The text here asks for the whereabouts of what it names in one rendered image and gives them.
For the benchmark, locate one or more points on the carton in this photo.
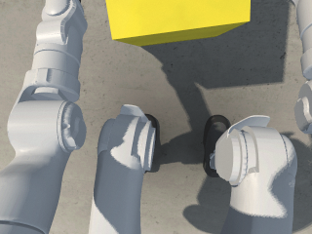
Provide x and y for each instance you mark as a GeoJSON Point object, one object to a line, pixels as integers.
{"type": "Point", "coordinates": [152, 22]}

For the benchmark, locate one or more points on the right robot upper arm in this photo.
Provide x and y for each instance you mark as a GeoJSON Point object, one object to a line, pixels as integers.
{"type": "Point", "coordinates": [303, 108]}

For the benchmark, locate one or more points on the robot left foot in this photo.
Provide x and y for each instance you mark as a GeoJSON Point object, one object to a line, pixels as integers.
{"type": "Point", "coordinates": [153, 125]}

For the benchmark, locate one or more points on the right robot shin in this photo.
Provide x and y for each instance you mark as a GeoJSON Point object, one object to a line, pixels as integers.
{"type": "Point", "coordinates": [254, 121]}

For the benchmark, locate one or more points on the left robot forearm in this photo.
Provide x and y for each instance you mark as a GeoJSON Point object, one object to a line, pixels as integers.
{"type": "Point", "coordinates": [57, 54]}

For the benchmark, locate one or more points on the right robot forearm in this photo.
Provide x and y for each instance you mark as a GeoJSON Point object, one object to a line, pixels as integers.
{"type": "Point", "coordinates": [303, 16]}

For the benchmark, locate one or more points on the left robot upper arm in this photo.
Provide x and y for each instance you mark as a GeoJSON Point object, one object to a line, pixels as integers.
{"type": "Point", "coordinates": [43, 134]}

